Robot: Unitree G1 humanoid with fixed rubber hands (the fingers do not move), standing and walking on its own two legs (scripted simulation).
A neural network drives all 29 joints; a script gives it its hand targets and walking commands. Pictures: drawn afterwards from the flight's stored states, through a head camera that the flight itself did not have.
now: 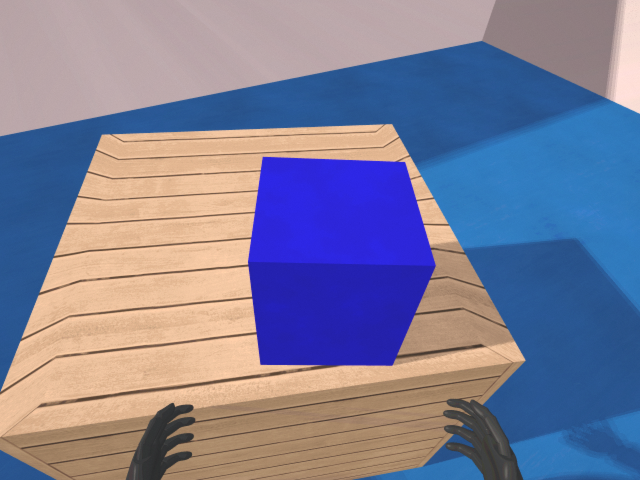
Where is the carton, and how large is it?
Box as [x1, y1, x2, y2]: [248, 157, 435, 365]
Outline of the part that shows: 263,157 248,258 260,364 392,365 435,266 405,163 390,161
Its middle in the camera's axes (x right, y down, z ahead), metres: +0.02 +0.04 +0.59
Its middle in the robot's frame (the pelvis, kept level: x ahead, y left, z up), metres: +0.42 +0.02 +0.02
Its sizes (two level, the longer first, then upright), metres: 0.210 0.200 0.250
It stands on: a pedestal, 0.68 m high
